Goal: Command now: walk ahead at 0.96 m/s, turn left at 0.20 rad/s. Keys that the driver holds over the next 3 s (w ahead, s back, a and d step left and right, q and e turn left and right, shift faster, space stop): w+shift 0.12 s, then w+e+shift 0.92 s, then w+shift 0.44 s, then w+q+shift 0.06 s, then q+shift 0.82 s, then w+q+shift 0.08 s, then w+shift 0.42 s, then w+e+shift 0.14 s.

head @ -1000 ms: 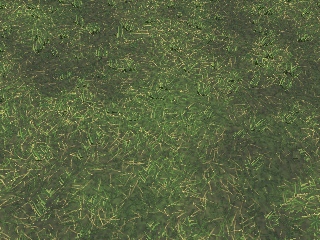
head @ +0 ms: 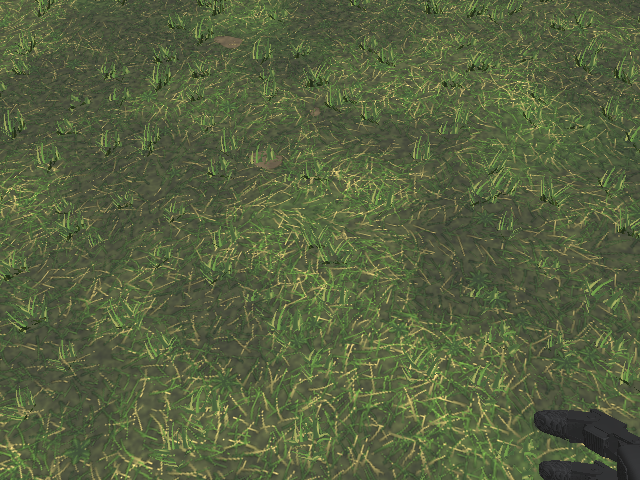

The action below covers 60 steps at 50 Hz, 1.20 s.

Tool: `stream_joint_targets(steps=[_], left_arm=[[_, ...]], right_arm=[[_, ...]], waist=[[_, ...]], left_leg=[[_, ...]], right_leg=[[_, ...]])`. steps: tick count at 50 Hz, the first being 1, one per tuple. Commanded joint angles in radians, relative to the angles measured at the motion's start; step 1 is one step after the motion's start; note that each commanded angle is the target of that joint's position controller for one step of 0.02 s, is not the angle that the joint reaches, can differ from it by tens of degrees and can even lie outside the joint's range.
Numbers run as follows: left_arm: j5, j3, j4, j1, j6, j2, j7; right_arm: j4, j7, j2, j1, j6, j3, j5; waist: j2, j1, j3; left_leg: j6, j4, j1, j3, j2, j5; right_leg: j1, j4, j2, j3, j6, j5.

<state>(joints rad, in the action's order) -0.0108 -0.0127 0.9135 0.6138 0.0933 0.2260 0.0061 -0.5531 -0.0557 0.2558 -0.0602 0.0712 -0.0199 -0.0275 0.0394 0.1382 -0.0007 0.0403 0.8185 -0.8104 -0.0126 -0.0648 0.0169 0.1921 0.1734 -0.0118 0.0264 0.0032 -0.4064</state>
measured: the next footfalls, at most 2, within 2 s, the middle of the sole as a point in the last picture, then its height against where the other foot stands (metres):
left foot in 0.10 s outside the picture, level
right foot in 0.56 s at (433, 368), level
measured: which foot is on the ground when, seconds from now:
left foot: up 0.00-0.08, down 0.10-0.58, up 0.60-0.96, down 0.98-1.00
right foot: down 0.00-0.10, up 0.12-0.54, down 0.56-1.00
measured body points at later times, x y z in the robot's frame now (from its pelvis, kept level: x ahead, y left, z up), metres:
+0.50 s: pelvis +0.46 +0.03 -0.01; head +0.48 +0.01 +0.43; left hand +0.71 +0.23 -0.09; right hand +0.41 -0.24 -0.15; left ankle +0.26 +0.13 -0.72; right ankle +0.70 -0.12 -0.67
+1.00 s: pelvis +0.94 -0.08 -0.02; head +0.96 -0.11 +0.43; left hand +1.14 +0.15 -0.12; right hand +1.03 -0.43 -0.04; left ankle +1.16 -0.05 -0.73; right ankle +0.71 -0.07 -0.71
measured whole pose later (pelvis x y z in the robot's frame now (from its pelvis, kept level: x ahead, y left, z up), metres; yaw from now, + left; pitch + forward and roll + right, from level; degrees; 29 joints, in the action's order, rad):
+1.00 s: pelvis +0.94 -0.08 -0.02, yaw -40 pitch +2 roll +2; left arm -0.02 -0.09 0.75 0.42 0.04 0.30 -0.01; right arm -0.53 0.00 0.27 0.03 0.15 -0.03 -0.04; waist -0.01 0.09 0.03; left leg -0.05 0.54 -0.52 -0.12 0.02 -0.07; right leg -0.02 0.71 0.13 -0.34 -0.10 -0.57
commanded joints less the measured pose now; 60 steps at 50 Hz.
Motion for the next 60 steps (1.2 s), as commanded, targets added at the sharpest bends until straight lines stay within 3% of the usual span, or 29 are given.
stream_joint_targets(steps=[1,3,5,6,7,8,9,10,12,14,23,25,27,28,29,30,31,33,34,37,40,42,46,49,50,51,52,54,60], left_arm=[[-0.005,-0.020,-0.035,-0.047,-0.001,0.181,-0.009],[0.005,-0.025,-0.009,-0.028,-0.008,0.226,-0.017],[0.014,-0.033,0.002,-0.087,-0.023,0.270,-0.028],[0.038,-0.018,-0.039,-0.104,-0.015,0.215,-0.032],[0.009,0.031,-0.071,0.035,0.019,0.022,-0.012],[-0.035,-0.012,-0.086,-0.135,0.048,0.184,-0.007],[-0.075,-0.026,-0.138,-0.264,0.053,0.187,-0.009],[-0.064,-0.016,-0.153,-0.313,0.053,0.148,-0.011],[-0.048,-0.023,-0.129,-0.244,0.014,0.099,-0.003],[-0.049,-0.023,-0.114,-0.212,-0.035,0.055,-0.001],[-0.020,-0.019,-0.258,-0.551,-0.014,0.084,0.060],[-0.038,-0.046,-0.276,-0.521,-0.012,0.146,0.076],[-0.050,-0.092,-0.238,-0.270,-0.043,0.239,0.067],[-0.040,-0.129,-0.171,-0.009,-0.069,0.313,0.051],[-0.038,-0.130,-0.132,0.075,-0.090,0.322,0.027],[-0.001,-0.116,-0.178,-0.055,-0.070,0.328,0.029],[0.017,-0.100,-0.228,-0.102,-0.048,0.258,0.028],[0.016,-0.088,-0.243,-0.179,-0.006,0.203,0.041],[0.014,-0.087,-0.261,-0.250,0.006,0.201,0.042],[-0.005,-0.077,-0.281,-0.326,0.005,0.178,0.017],[-0.022,-0.075,-0.263,-0.296,-0.005,0.171,-0.016],[-0.025,-0.088,-0.244,-0.260,-0.018,0.196,-0.022],[-0.043,-0.094,-0.214,-0.217,-0.026,0.175,-0.030],[0.002,-0.086,-0.249,-0.295,-0.040,0.157,-0.016],[0.040,-0.042,-0.280,-0.252,-0.037,0.020,-0.007],[-0.073,-0.021,-0.336,-0.081,-0.023,0.012,-0.004],[-0.081,-0.032,-0.289,-0.158,-0.036,0.113,-0.019],[-0.016,-0.043,-0.315,-0.372,-0.041,0.154,-0.013],[-0.031,-0.020,-0.365,-0.466,-0.043,0.062,0.016]], right_arm=[[0.142,-0.029,0.028,0.231,0.040,-0.003,-0.008],[0.149,-0.022,0.078,0.184,0.033,-0.025,-0.004],[0.059,0.009,0.178,-0.202,0.007,-0.078,-0.016],[-0.019,0.032,0.236,-0.443,-0.013,-0.097,-0.013],[-0.039,0.026,0.282,-0.435,0.005,-0.094,0.014],[-0.063,0.034,0.167,-0.486,0.010,-0.077,0.024],[-0.087,0.034,0.141,-0.424,0.017,-0.065,0.038],[-0.102,0.031,0.132,-0.362,0.027,-0.064,0.040],[-0.125,0.024,0.042,-0.260,0.046,-0.044,0.065],[-0.152,0.014,0.008,-0.198,0.053,-0.041,0.033],[-0.211,0.071,0.152,-0.274,0.069,-0.062,0.039],[-0.209,0.093,0.221,-0.294,0.039,-0.076,0.047],[-0.181,0.104,0.288,-0.220,0.003,-0.095,0.043],[-0.154,0.096,0.288,-0.142,0.001,-0.095,0.038],[-0.151,0.069,0.164,-0.111,0.025,-0.062,0.031],[-0.078,0.045,-0.016,-0.267,0.068,-0.008,0.015],[-0.035,0.032,0.072,-0.208,0.111,-0.003,-0.003],[-0.004,0.038,0.118,-0.082,0.127,-0.018,-0.010],[-0.019,0.045,0.104,-0.099,0.117,-0.016,0.016],[-0.035,0.060,0.129,-0.125,0.074,-0.030,0.038],[0.045,0.064,0.064,0.084,0.065,-0.008,0.060],[0.075,0.058,0.035,0.155,0.066,-0.006,0.042],[0.089,0.057,0.126,0.166,0.077,-0.051,-0.013],[0.014,0.068,0.212,-0.242,0.083,-0.107,-0.026],[-0.025,0.075,0.269,-0.452,0.068,-0.108,-0.014],[-0.042,0.046,0.334,-0.407,0.072,-0.114,0.037],[0.004,0.048,0.200,-0.309,0.062,-0.095,0.037],[-0.042,0.051,0.149,-0.288,0.044,-0.079,0.041],[-0.173,0.027,0.072,-0.299,0.060,-0.050,0.016]], waist=[[-0.157,-0.049,0.173],[-0.255,-0.118,0.070],[-0.275,-0.354,-0.126],[-0.172,-0.418,-0.282],[0.203,-0.259,-0.480],[0.132,-0.346,-0.425],[0.099,-0.319,-0.192],[-0.026,-0.269,-0.081],[0.016,-0.149,0.003],[0.038,-0.099,0.059],[-0.067,-0.152,0.170],[0.014,-0.105,0.076],[0.114,0.055,-0.057],[0.097,0.177,-0.152],[-0.139,0.180,-0.101],[-0.465,-0.056,-0.166],[-0.302,-0.016,-0.261],[0.058,-0.100,-0.031],[0.093,-0.152,0.009],[0.043,-0.204,0.071],[-0.008,-0.125,0.127],[-0.064,-0.068,0.093],[-0.141,-0.060,0.049],[-0.158,-0.300,-0.217],[0.083,-0.318,-0.378],[0.603,-0.178,-0.467],[0.347,-0.228,-0.297],[-0.022,-0.251,-0.078],[0.007,-0.152,0.084]], left_leg=[[0.035,-0.161,0.083,0.103,0.054,-0.033],[0.075,-0.157,0.281,0.153,0.130,-0.131],[0.140,-0.234,0.769,0.116,0.129,-0.090],[0.161,-0.171,1.200,-0.130,-0.055,-0.246],[0.294,-0.337,1.465,-0.713,-0.320,-0.702],[0.235,-0.497,1.361,-0.798,-0.293,-0.746],[0.204,-0.520,1.186,-0.604,-0.271,-0.584],[0.191,-0.553,1.001,-0.476,-0.242,-0.431],[0.168,-0.605,0.756,-0.280,-0.189,-0.317],[0.133,-0.660,0.633,-0.123,-0.167,-0.224],[-0.010,-0.716,0.703,0.261,-0.094,0.399],[-0.046,-0.559,0.864,0.268,-0.114,0.857],[-0.040,-0.220,0.886,0.250,-0.161,1.227],[-0.023,0.088,0.743,0.217,-0.150,1.163],[-0.041,0.568,0.489,0.214,0.026,0.147],[-0.068,0.909,0.063,0.028,0.182,-0.608],[0.004,0.882,-0.027,-0.142,0.157,-0.528],[0.047,0.640,0.009,-0.152,0.075,-0.385],[0.029,0.560,0.085,-0.165,0.045,-0.355],[-0.049,0.346,0.205,-0.146,-0.010,-0.328],[-0.108,-0.001,0.327,-0.061,0.027,-0.090],[-0.125,-0.181,0.473,-0.026,0.082,0.079],[-0.129,-0.345,0.498,-0.116,0.082,0.065],[-0.055,-0.245,0.929,-0.118,0.009,-0.123],[-0.029,-0.220,1.251,-0.361,-0.165,-0.369],[0.157,-0.517,1.371,-1.052,-0.407,-0.859],[0.142,-0.578,1.248,-0.988,-0.349,-1.032],[0.090,-0.554,0.969,-0.602,-0.235,-0.583],[0.144,-0.622,0.753,-0.291,-0.174,-0.221]], right_leg=[[-0.117,-0.062,-0.217,-0.053,-0.145,0.763],[-0.063,0.088,-0.257,-0.024,-0.140,1.350],[-0.197,0.506,-0.253,0.009,-0.105,1.548],[-0.515,0.856,-0.185,-0.022,-0.095,1.025],[-0.854,1.191,0.009,-0.143,-0.076,-0.018],[-0.922,1.254,-0.014,-0.225,-0.106,-0.022],[-1.000,1.269,-0.048,-0.185,-0.103,0.035],[-0.978,1.223,-0.088,-0.172,-0.097,0.096],[-0.875,1.179,-0.155,-0.175,-0.080,0.191],[-0.852,1.154,-0.184,-0.166,-0.065,0.181],[-0.815,0.583,-0.045,0.064,-0.102,0.660],[-0.715,0.548,0.050,0.155,-0.125,0.590],[-0.456,0.607,0.101,0.160,-0.169,0.405],[-0.148,0.588,0.078,0.069,-0.214,0.378],[0.013,0.537,0.030,-0.044,-0.255,0.365],[0.195,0.395,-0.121,-0.560,-0.451,0.079],[0.200,0.129,-0.214,-0.888,-0.483,-0.292],[-0.121,0.014,-0.199,-0.876,-0.382,-0.296],[-0.269,0.035,-0.158,-0.803,-0.379,-0.185],[-0.491,0.023,-0.041,-0.564,-0.354,0.062],[-0.666,0.031,0.059,-0.393,-0.305,0.223],[-0.718,0.045,0.078,-0.379,-0.252,0.176],[-0.473,0.178,0.026,-0.493,-0.202,0.131],[-0.460,0.661,0.043,-0.425,-0.115,0.473],[-0.675,1.035,0.102,-0.336,-0.102,-0.074],[-0.998,1.316,0.108,-0.255,-0.076,-0.152],[-1.080,1.375,0.015,-0.218,-0.064,-0.025],[-1.020,1.308,-0.033,-0.151,-0.063,0.075],[-1.032,1.046,-0.091,-0.191,-0.084,0.119]])
Over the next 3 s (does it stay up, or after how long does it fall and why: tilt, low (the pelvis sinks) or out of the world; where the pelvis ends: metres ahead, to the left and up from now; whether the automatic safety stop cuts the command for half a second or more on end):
stays up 1.73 -0.74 0.01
